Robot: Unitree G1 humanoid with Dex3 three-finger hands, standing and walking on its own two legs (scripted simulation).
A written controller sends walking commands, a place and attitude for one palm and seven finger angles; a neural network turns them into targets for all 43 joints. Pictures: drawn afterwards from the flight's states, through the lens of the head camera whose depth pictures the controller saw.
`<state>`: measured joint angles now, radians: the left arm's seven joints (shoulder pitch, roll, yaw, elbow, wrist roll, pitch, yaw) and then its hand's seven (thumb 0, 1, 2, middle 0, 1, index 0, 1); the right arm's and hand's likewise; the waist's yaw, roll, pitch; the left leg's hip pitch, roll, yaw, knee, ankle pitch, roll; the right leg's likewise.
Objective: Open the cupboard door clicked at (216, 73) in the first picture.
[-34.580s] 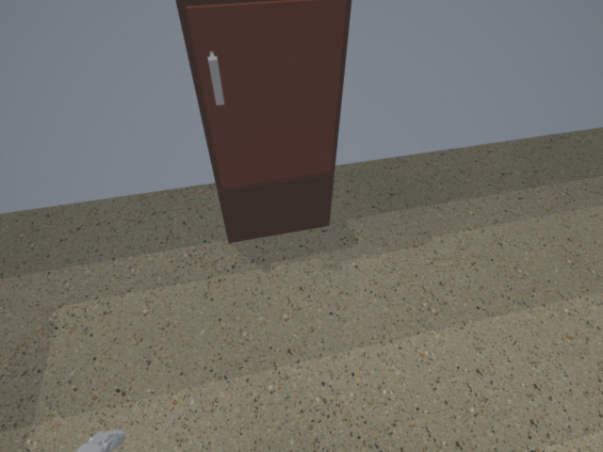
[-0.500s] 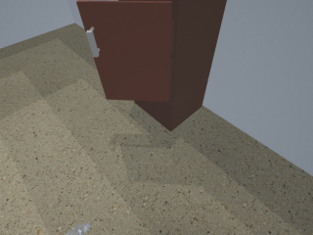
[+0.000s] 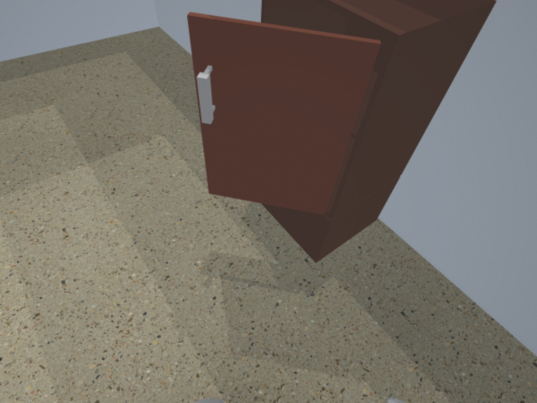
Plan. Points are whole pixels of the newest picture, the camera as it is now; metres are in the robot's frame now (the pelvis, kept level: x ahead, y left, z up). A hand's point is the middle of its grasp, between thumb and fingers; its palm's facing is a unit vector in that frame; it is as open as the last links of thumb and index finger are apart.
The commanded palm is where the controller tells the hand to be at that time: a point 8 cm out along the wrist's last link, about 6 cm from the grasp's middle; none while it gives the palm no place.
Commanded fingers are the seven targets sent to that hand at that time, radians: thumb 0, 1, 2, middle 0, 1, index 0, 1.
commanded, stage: take the last steps up to it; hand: left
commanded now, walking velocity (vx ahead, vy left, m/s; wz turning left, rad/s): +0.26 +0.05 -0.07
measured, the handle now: (208, 94) +0.77 +0.24 +0.01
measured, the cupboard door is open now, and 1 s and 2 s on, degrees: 42 42 42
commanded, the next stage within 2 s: come to a stop and stand still in 0.28 s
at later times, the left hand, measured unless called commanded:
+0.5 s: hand (192, 325) +0.26 +0.17 -0.15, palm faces -0.03 -0.98 -0.20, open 7.3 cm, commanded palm none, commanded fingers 0.00 0.90 0.90 -0.20 -0.30 -0.20 -0.30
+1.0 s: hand (132, 357) +0.20 +0.26 -0.17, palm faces +0.00 -0.98 -0.18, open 7.3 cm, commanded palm none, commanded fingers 0.00 0.90 0.90 -0.20 -0.30 -0.20 -0.30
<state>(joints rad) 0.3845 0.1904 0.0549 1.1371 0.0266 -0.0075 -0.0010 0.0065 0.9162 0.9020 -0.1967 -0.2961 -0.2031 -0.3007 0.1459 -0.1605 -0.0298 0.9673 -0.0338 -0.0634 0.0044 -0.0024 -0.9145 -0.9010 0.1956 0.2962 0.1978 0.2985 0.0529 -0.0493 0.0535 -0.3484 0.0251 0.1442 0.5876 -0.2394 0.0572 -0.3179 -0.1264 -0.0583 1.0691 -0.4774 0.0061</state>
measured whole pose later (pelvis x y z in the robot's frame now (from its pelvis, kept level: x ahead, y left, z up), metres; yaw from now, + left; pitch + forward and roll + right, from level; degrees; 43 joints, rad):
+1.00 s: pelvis +0.16 +0.06 +0.02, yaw -4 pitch +2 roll -3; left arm 0.24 0.25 0.08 1.02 0.03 0.07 0.02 0.00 0.91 0.90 -0.19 -0.30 -0.20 -0.30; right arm 0.14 -0.14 -0.01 0.97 -0.03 0.01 -0.05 0.00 -0.91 -0.90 0.20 0.30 0.20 0.30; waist 0.02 -0.05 0.04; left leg -0.33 0.03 0.07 0.44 -0.15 0.07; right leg -0.40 0.00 0.04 1.06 -0.44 0.05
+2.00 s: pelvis +0.16 +0.05 +0.01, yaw -3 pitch +0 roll +0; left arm 0.24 0.18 0.01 1.13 0.02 0.00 0.03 0.00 0.91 0.90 -0.20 -0.30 -0.20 -0.30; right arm 0.21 -0.15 -0.01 1.12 -0.01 -0.01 -0.04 0.00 -0.93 -0.90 0.20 0.30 0.20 0.30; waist 0.01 -0.04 0.02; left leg -0.17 -0.04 0.07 0.41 -0.24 0.04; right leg -0.08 -0.06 -0.02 0.39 -0.31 0.04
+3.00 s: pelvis +0.18 +0.02 +0.00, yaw -3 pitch +0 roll +1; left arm 0.38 0.17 0.02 1.10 0.03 -0.01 0.03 0.00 0.91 0.90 -0.20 -0.30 -0.21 -0.30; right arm 0.28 -0.17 0.00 1.08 -0.02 -0.01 -0.02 0.00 -0.91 -0.90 0.20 0.30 0.20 0.30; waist 0.05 -0.06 0.03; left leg -0.23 0.00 0.11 0.59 -0.34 0.03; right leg -0.14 -0.03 -0.03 0.61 -0.45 -0.02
